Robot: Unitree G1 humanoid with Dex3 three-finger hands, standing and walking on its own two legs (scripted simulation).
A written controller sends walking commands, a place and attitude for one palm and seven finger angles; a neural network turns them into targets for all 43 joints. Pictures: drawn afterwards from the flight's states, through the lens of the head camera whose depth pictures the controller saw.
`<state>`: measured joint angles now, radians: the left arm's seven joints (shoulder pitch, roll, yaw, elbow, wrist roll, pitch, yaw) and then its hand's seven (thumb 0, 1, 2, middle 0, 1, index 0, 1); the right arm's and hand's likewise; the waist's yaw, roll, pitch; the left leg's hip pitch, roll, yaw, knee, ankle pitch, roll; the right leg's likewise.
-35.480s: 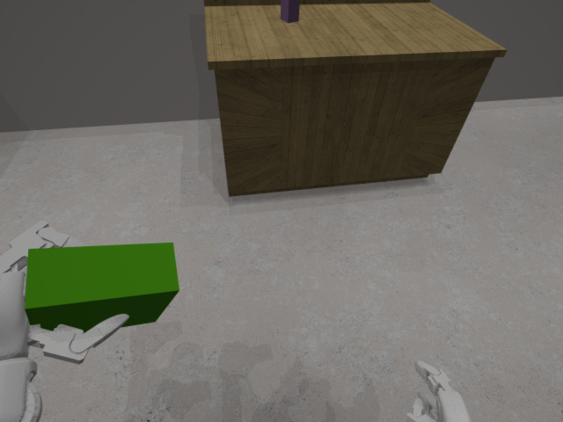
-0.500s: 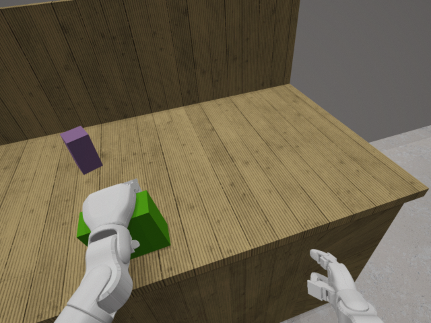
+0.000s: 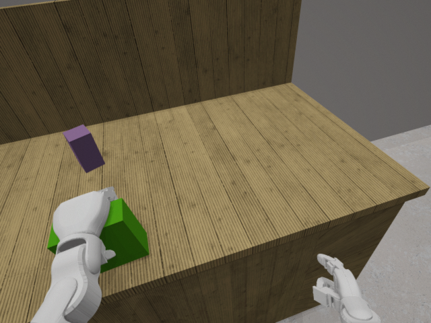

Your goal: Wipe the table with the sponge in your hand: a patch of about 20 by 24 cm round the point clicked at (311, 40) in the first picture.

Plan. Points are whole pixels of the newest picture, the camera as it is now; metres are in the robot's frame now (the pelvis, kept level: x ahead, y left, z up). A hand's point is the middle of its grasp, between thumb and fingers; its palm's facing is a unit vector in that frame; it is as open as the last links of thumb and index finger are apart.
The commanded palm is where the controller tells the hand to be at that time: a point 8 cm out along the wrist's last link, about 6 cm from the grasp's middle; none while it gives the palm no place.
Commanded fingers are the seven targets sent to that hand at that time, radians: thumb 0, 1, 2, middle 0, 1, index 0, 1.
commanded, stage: wipe forward along the middle lane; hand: left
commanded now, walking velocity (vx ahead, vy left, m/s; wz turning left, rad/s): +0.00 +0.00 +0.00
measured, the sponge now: (108, 244) +0.24 +0.26 +0.03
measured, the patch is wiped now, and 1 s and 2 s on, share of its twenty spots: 1.00 1.00 1.00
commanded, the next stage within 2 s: slide back across to the first lane in 1.70 s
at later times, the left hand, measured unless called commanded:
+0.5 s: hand (85, 223) +0.26 +0.30 +0.07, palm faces +0.00 -0.06 -1.00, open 9.8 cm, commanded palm +0.24 +0.29 +0.11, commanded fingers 0.00 0.10 1.30 -1.20 -1.60 -1.20 -1.60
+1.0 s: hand (92, 202) +0.31 +0.32 +0.07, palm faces -0.05 -0.03 -1.00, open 9.8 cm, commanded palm +0.29 +0.31 +0.10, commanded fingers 0.00 0.10 1.30 -1.20 -1.60 -1.20 -1.60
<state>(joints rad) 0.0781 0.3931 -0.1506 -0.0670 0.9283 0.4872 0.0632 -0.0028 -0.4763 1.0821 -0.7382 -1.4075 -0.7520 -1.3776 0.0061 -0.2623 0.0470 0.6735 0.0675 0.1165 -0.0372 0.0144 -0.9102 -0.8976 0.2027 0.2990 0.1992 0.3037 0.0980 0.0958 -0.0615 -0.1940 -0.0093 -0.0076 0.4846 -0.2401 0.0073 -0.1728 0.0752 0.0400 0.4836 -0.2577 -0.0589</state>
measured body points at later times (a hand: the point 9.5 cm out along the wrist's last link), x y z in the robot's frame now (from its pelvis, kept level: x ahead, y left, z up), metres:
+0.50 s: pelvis -0.01 +0.01 +0.00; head -0.03 -0.03 +0.45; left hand +0.25 +0.30 +0.13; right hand +0.23 -0.20 -0.09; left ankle +0.02 +0.12 -0.74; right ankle +0.00 -0.09 -0.74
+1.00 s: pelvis -0.01 +0.00 +0.00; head -0.02 -0.03 +0.44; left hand +0.31 +0.31 +0.13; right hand +0.17 -0.24 -0.11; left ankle +0.02 +0.12 -0.74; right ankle +0.00 -0.09 -0.74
